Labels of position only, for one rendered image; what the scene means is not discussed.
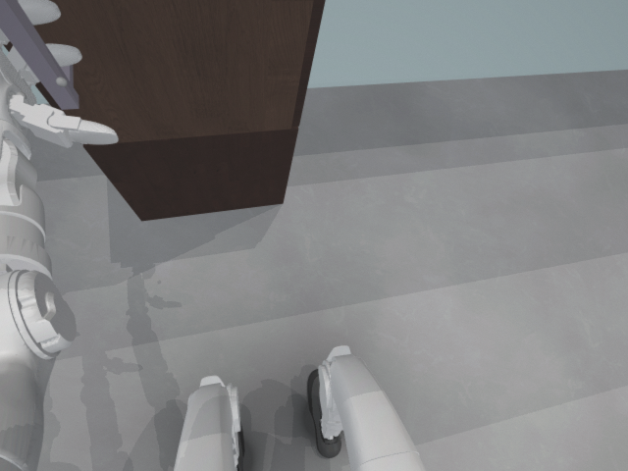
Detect robot left thigh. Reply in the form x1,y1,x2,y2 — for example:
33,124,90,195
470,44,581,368
174,383,240,471

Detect right robot foot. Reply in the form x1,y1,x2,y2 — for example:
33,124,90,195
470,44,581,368
307,369,341,458

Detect robot left forearm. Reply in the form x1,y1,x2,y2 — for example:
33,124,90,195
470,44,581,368
0,119,52,280

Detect left robot upper arm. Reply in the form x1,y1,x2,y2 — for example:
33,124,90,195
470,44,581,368
0,270,77,471

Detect handle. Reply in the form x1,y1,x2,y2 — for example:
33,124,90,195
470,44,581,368
0,0,79,110

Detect left robot hand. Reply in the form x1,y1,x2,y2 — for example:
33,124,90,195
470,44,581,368
0,0,119,148

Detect cupboard door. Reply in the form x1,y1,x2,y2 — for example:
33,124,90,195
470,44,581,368
34,0,314,145

